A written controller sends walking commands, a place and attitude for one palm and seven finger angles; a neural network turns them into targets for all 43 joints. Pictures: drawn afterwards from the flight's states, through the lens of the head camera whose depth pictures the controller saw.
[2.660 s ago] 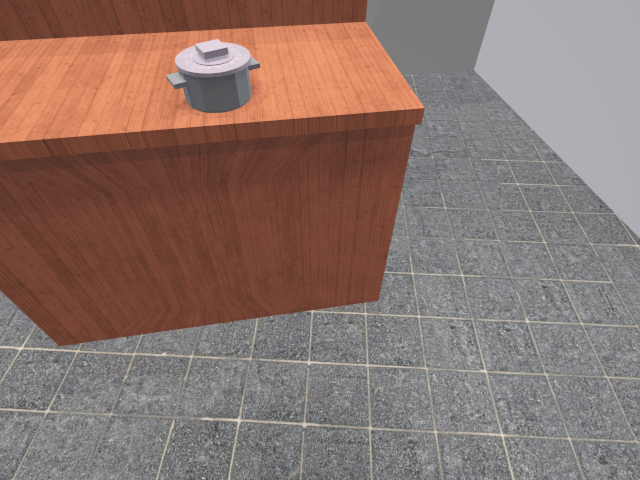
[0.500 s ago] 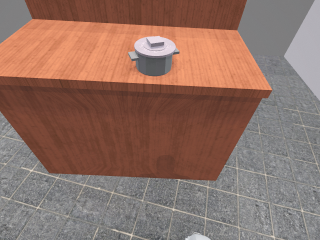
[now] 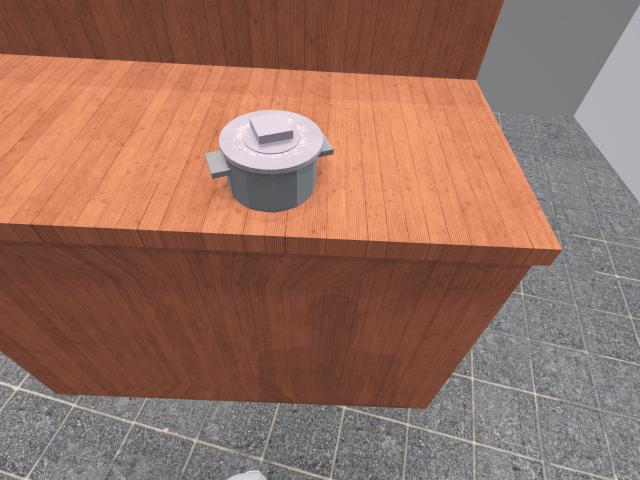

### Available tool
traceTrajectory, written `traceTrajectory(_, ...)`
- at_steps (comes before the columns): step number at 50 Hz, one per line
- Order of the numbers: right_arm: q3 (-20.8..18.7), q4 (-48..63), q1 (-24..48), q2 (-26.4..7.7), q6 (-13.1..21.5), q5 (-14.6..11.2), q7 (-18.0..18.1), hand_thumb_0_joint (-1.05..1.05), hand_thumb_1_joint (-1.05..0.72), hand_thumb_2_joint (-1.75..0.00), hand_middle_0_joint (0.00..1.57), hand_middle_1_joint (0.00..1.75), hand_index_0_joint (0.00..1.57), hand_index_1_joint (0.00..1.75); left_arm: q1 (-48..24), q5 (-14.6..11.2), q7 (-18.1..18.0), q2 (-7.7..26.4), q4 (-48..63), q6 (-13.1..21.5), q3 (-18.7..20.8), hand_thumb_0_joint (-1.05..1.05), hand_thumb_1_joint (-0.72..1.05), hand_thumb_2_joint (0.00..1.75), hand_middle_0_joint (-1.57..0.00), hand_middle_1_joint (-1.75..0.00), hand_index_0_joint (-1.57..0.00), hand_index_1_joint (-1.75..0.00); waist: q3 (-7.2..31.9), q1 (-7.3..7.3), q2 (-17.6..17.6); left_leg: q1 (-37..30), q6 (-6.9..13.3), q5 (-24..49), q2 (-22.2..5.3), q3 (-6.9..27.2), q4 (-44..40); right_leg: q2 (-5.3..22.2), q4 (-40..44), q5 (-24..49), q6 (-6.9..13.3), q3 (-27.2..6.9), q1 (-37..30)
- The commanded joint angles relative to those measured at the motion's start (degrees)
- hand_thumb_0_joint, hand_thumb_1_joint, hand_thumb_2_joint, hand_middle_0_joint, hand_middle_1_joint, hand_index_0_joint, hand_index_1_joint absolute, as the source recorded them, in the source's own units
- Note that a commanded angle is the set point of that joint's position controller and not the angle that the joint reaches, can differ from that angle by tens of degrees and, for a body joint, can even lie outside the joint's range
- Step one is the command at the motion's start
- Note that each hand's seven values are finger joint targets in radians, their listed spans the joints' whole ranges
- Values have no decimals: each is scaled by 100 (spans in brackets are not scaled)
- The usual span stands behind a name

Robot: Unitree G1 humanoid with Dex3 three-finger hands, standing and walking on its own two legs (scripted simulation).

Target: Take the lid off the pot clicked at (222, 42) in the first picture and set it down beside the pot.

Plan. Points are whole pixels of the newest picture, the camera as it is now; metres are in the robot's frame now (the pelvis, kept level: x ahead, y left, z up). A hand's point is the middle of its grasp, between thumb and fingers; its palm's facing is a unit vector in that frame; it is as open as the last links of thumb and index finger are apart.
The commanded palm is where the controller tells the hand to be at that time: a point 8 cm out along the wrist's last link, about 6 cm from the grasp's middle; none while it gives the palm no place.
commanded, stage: come to a stop and stand still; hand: left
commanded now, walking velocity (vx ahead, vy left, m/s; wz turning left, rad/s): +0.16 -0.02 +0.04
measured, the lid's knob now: (271, 128) +0.56 +0.12 +0.15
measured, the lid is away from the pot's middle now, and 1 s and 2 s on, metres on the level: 0.00 0.00 0.00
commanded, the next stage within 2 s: look again from close up in 1.18 s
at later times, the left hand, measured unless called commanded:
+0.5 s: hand out of the picture +0.10 +0.18 -0.17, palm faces +0.05 -0.96 -0.27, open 7.4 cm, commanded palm none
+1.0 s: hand out of the picture +0.03 +0.13 -0.17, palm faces +0.06 -0.98 -0.19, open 7.3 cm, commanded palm none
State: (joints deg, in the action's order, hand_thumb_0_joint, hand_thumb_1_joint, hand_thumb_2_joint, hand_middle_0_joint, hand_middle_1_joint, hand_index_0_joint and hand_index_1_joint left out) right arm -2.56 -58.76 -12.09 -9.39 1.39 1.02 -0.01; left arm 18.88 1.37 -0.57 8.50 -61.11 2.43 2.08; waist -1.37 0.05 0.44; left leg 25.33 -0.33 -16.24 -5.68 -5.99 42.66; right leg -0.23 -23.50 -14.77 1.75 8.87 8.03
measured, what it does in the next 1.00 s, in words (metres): steps on the spot: left foot, then right foot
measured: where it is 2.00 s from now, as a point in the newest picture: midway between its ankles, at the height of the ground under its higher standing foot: outside the picture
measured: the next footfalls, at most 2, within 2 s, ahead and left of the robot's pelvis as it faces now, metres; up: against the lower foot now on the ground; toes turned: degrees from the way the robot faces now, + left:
left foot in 0.06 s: +0.13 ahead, +0.11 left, +0.00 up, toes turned +9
right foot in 0.52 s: +0.09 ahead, -0.16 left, +0.00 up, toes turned -2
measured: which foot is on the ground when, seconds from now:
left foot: up 0.00-0.04, down 0.06-0.52, up 0.54-0.78, down 0.80-1.00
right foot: down 0.00-0.08, up 0.10-0.50, down 0.52-1.00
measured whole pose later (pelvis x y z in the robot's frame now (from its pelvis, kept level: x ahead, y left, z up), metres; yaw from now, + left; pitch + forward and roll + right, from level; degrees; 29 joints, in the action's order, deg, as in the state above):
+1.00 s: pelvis +0.01 -0.05 +0.00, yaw +0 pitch -2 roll +0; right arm -0.8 -64.0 -14.4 -8.1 -1.3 0.7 1.8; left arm 14.3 0.8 -1.4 10.2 -61.5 -1.3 1.0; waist -1.2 0.8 -1.6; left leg 8.5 1.1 -13.2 0.7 -2.2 23.9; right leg 1.0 -24.6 -9.9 0.7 3.1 12.5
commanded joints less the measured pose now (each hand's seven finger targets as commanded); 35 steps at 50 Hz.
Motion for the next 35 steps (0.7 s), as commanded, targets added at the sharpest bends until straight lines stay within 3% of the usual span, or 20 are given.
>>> traceTrajectory(1,-5,-9,-699,-200,174,25,-17,0,-90,-90,20,30,20,30,210,-54,-27,767,115,64,172,0,90,90,-20,-30,-20,-30,10,-163,-305,-1466,-24,607,226,-172,-1395,1164,270,671,471,-785,571)
traceTrajectory(2,-59,-93,-980,-411,203,25,17,0,-90,-90,20,30,20,30,263,-58,-6,614,133,33,135,0,90,90,-20,-30,-20,-30,55,-258,158,-2057,50,695,48,128,-1599,912,-398,475,302,-599,971)
traceTrajectory(3,-136,-109,-1303,-838,222,64,83,0,-90,-90,20,30,20,30,286,-83,-7,315,208,3,79,0,90,90,-20,-30,-20,-30,75,-373,1167,-2494,483,1499,-970,1506,-2132,415,-1457,-243,-27,-227,1724)
traceTrajectory(4,-132,-115,-1383,-1067,155,49,143,0,-90,-90,20,30,20,30,332,-114,-31,215,238,-7,22,0,90,90,-20,-30,-20,-30,237,-310,1644,-2542,1084,2925,-1871,2399,-2582,182,-2414,-1840,-240,-193,1955)
traceTrajectory(5,-43,-102,-1015,-878,100,49,213,0,-90,-90,20,30,20,30,260,-85,-88,279,167,-55,5,0,90,90,-20,-30,-20,-30,120,-181,1029,-2095,1230,3700,-1814,2086,-2538,343,-2721,-2014,-239,-626,1671)
traceTrajectory(7,106,-21,-444,-574,125,3,304,0,-90,-90,20,30,20,30,370,-81,-146,213,-13,-160,-27,0,90,90,-20,-30,-20,-30,-61,50,789,-1579,1139,5157,-1526,1480,-2386,523,-2646,-1752,-297,-801,1230)
traceTrajectory(10,3,-1,-215,-725,19,-45,342,0,-90,-90,20,30,20,30,396,-79,-185,312,-9,-312,11,0,90,90,-20,-30,-20,-30,289,38,529,-2057,1024,5524,-1325,999,-2251,482,-2344,-1197,-381,-793,1202)
traceTrajectory(12,-78,59,-204,-822,-63,-57,359,0,-90,-90,20,30,20,30,253,-70,-184,459,136,-408,77,0,90,90,-20,-30,-20,-30,307,-23,380,-2035,1089,5431,-1391,1006,-2247,377,-2683,-1217,-342,-821,1297)
traceTrajectory(16,-176,215,68,-926,-191,-3,338,0,-90,-90,20,30,20,30,118,-40,-177,495,382,-565,214,0,90,90,-20,-30,-20,-30,418,27,718,-1890,1071,4570,-1348,711,-2215,277,-3433,-1112,-360,-992,1620)
traceTrajectory(17,-190,280,174,-923,-198,10,325,0,-90,-90,20,30,20,30,75,-50,-164,502,471,-558,218,0,90,90,-20,-30,-20,-30,396,56,607,-1777,1048,4319,-1332,711,-2177,288,-3262,-1144,-320,-1006,1541)
traceTrajectory(21,-243,338,303,-963,-240,47,236,0,-90,-90,20,30,20,30,-35,-55,-149,457,614,-495,192,0,90,90,-20,-30,-20,-30,446,21,1177,-1616,896,3136,-1167,733,-2150,295,-2046,-896,-279,-739,1035)
traceTrajectory(22,-246,351,345,-948,-245,34,224,0,-90,-90,20,30,20,30,110,-58,-147,506,609,-454,189,0,90,90,-20,-30,-20,-30,391,111,1036,-1407,804,2675,-1138,786,-2006,320,-1520,-648,-260,-743,712)
traceTrajectory(24,-253,326,251,-818,-269,-33,174,0,-90,-90,20,30,20,30,287,-1,-149,695,544,-371,200,0,90,90,-20,-30,-20,-30,484,179,236,-1169,366,1253,-563,498,-1348,373,58,625,-304,-796,167)
traceTrajectory(25,-207,370,58,-458,-294,-83,150,0,-90,-90,20,30,20,30,93,72,-181,1137,616,-309,237,0,90,90,-20,-30,-20,-30,281,38,-1129,-525,26,-279,79,101,-667,1271,511,1415,-47,-1955,144)
traceTrajectory(26,-159,516,262,-314,-361,-73,125,0,-90,-90,20,30,20,30,-95,56,-173,1383,710,-291,246,0,90,90,-20,-30,-20,-30,15,88,-1800,-265,-69,-1458,450,156,-49,1955,745,1978,473,-2610,641)
traceTrajectory(27,-174,521,245,-345,-409,-71,116,0,-90,-90,20,30,20,30,-195,41,-154,1412,777,-282,208,0,90,90,-20,-30,-20,-30,88,107,-1338,-495,-42,-1663,390,453,446,2142,846,1490,865,-2426,1006)
traceTrajectory(28,-178,493,361,-295,-440,-56,97,0,-90,-90,20,30,20,30,-363,50,-155,1322,809,-292,202,0,90,90,-20,-30,-20,-30,26,73,-1041,-455,-27,-1502,427,502,784,1858,837,1115,900,-2247,1160)
traceTrajectory(29,-166,445,311,-338,-445,-44,105,0,-90,-90,20,30,20,30,-516,42,-170,1284,786,-276,234,0,90,90,-20,-30,-20,-30,5,13,-1536,-262,-5,-1386,428,575,1004,1650,725,1207,862,-2269,998)
traceTrajectory(31,-177,270,120,-434,-387,-63,106,0,-90,-90,20,30,20,30,-648,10,-167,1062,781,-254,164,0,90,90,-20,-30,-20,-30,-43,-50,-1388,-289,-32,-1091,416,564,1174,1442,537,1692,867,-1838,832)
traceTrajectory(35,-91,163,48,-303,-291,-93,107,0,-90,-90,20,30,20,30,-432,4,-168,1098,692,-231,164,0,90,90,-20,-30,-20,-30,147,52,-988,-637,-102,-881,491,401,-147,1371,358,1835,869,-1779,371)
